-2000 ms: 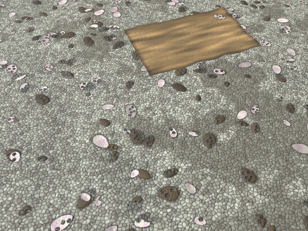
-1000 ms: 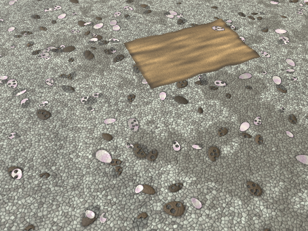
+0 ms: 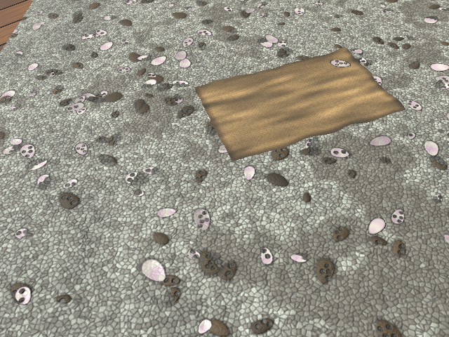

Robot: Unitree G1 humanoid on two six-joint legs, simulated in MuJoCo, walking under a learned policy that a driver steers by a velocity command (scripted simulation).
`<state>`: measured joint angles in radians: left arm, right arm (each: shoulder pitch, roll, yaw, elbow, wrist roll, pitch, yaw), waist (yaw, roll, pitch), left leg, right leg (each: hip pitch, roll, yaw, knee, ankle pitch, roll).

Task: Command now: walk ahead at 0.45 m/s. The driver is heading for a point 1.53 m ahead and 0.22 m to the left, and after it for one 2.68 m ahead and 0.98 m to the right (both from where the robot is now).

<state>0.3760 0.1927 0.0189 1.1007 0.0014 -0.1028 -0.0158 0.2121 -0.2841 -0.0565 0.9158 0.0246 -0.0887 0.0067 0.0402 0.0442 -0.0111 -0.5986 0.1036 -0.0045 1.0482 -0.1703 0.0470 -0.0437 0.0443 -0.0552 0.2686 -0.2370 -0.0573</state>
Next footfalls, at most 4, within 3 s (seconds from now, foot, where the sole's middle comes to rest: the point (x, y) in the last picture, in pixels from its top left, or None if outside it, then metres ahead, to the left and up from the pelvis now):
0.28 left None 0.36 0.14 -0.78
0.82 right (286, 296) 0.66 -0.10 -0.78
1.38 left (207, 224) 0.93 0.17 -0.78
1.90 right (234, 150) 1.31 0.08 -0.78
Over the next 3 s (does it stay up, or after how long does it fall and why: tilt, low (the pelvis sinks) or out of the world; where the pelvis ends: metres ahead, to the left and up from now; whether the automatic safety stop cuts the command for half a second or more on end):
stays up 1.64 0.29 -0.03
